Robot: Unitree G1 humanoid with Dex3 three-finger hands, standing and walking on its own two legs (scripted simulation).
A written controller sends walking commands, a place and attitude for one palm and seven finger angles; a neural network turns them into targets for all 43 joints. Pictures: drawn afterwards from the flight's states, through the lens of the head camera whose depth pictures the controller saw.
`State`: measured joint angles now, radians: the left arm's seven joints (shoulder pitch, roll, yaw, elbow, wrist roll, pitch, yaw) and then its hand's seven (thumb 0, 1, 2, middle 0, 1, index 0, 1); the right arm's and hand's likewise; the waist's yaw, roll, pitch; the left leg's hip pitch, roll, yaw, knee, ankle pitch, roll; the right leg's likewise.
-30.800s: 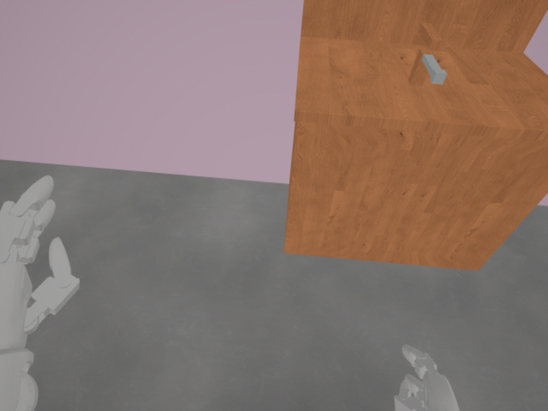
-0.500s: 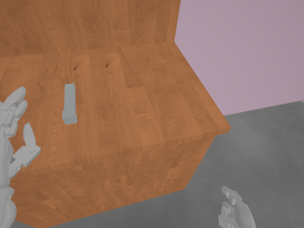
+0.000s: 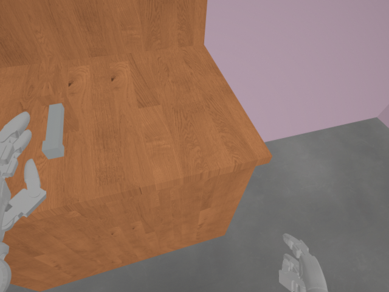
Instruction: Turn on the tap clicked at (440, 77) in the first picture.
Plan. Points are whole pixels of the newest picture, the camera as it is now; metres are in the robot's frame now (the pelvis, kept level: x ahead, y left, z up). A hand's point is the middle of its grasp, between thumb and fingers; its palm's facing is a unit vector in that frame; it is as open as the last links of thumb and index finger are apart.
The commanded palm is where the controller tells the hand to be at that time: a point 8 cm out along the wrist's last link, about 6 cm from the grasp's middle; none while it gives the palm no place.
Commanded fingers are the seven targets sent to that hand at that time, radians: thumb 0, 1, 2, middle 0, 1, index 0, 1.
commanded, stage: shuffle to correct the standing spot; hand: left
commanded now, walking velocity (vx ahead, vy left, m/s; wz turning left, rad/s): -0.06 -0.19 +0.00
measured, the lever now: (53, 148) +0.34 +0.31 +0.10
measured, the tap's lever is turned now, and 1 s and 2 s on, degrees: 0 0 0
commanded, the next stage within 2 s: come to a stop and stand still in 0.02 s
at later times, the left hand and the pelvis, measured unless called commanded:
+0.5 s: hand (25, 160) +0.25 +0.26 +0.20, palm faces +0.44 -0.78 -0.45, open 7.4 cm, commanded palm +0.15 +0.27 +0.17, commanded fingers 0.00 0.90 0.90 -0.20 -0.30 -0.20 -0.30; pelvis +0.00 -0.01 +0.00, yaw +1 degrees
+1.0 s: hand (8, 168) +0.25 +0.30 +0.17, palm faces +0.35 -0.84 -0.42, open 7.4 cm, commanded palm +0.18 +0.34 +0.17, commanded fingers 0.00 0.90 0.90 -0.20 -0.30 -0.20 -0.30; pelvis +0.02 +0.06 +0.00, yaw -1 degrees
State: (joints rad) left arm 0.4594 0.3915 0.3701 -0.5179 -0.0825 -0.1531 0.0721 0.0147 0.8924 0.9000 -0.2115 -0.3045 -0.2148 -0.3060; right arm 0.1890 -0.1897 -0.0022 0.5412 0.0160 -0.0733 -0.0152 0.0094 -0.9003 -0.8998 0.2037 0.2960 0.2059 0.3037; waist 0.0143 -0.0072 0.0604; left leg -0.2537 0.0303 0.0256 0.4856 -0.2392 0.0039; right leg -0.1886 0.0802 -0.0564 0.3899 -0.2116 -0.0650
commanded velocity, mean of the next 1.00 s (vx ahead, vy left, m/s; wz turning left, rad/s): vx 0.00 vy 0.00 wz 0.00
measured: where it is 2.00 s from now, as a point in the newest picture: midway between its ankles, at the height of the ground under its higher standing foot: outside the picture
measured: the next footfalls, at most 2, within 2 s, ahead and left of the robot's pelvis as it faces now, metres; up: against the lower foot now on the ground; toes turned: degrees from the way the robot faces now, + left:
none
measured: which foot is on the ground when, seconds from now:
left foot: down 0.00-1.00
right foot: down 0.00-1.00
